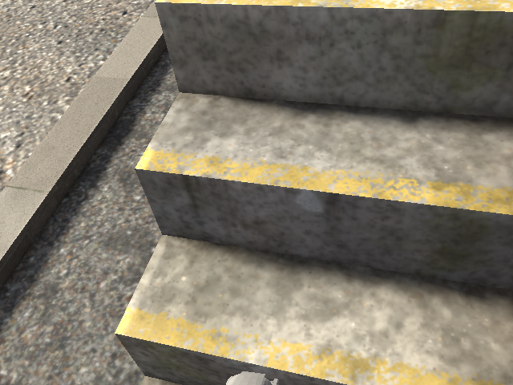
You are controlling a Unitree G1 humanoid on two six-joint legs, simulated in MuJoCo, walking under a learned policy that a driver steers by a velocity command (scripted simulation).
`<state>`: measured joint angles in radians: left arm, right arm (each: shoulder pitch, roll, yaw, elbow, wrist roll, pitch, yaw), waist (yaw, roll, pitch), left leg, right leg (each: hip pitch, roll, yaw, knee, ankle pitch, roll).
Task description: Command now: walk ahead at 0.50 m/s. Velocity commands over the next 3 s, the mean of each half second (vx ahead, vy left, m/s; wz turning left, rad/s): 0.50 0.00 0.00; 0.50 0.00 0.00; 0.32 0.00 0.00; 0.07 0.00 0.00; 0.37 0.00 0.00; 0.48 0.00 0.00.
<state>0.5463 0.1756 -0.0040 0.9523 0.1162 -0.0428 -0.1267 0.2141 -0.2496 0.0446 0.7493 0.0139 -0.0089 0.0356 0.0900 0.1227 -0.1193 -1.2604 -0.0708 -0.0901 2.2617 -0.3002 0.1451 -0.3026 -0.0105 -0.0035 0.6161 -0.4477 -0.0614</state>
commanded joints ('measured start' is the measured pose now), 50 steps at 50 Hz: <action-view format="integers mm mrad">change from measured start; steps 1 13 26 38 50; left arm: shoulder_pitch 40 -173 -425 -235 -339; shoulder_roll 48 266 -97 30 102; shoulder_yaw -21 89 11 2 76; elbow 92 -149 -359 -267 -31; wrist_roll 24 -187 -139 -150 -90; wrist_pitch -41 -108 -62 0 -94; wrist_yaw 23 147 176 163 175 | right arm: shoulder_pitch -160 76 202 197 120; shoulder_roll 62 52 63 -209 57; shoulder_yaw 52 -83 -92 -120 -71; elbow -158 -184 229 176 -81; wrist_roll -8 -38 -72 39 -63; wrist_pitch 14 79 -140 -154 -28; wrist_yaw -6 23 6 -43 -6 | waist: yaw -62 -318 -74 80 -202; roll -216 -516 -153 172 -88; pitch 114 -209 165 -214 223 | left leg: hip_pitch -688 1013 1029 1249 321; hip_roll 97 -62 339 311 2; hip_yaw -89 153 -102 192 -60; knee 251 -1234 -1884 -1792 -498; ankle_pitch -181 -267 339 1789 97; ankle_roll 72 28 -46 29 -109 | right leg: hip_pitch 310 268 -1052 18 -167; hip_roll -304 -278 183 139 -139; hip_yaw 377 -74 199 -87 349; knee -311 87 2019 473 -129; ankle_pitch -1 2021 158 134 -8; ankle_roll -210 -121 -103 -62 -215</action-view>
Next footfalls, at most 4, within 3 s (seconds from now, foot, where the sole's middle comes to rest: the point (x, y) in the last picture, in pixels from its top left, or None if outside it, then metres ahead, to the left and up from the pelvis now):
0.26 left None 0.30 0.20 -0.55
0.76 right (314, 328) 0.47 0.01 -0.35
1.08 left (196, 254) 0.57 0.22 -0.26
1.20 left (196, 293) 0.54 0.24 -0.35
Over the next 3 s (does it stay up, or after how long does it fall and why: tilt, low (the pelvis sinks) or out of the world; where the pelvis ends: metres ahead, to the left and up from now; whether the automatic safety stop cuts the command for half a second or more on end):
stays up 0.60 0.00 0.48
